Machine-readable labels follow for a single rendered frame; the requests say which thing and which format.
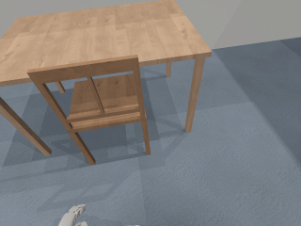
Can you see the table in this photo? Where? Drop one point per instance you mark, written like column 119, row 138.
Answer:
column 157, row 32

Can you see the left robot hand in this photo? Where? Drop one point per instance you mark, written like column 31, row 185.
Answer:
column 69, row 219

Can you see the chair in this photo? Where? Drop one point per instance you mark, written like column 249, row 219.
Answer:
column 97, row 103

